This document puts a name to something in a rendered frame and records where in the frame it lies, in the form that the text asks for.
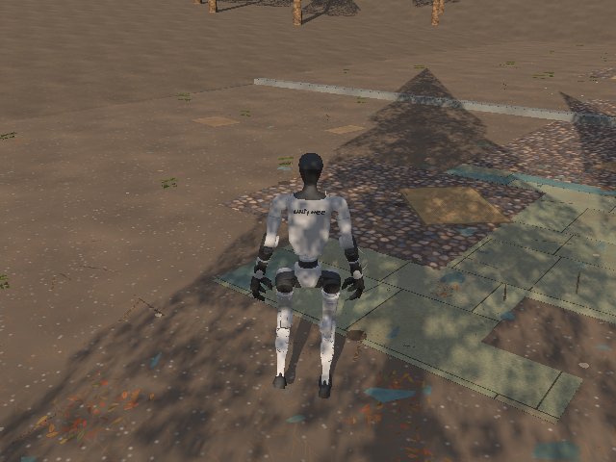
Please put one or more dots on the left robot shin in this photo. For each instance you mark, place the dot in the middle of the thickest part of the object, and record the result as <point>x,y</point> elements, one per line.
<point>282,345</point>

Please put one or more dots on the right robot upper arm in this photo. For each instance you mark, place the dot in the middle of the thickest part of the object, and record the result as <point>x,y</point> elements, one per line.
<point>339,204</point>

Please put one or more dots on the robot left hand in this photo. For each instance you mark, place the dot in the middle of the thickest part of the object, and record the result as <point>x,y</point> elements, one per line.
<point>255,286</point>

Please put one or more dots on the robot left thigh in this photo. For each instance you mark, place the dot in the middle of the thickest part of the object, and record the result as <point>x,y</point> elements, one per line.
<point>285,284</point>

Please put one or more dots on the left robot forearm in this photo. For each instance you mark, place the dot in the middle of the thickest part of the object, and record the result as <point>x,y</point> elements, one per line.
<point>262,259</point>

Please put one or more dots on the right robot forearm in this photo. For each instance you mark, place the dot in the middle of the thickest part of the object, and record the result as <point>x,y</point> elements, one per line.
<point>354,261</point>

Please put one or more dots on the left robot upper arm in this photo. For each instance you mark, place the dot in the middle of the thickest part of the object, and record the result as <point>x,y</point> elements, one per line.
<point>278,204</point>

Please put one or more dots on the robot right hand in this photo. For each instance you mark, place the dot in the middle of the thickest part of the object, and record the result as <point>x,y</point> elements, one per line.
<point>357,284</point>

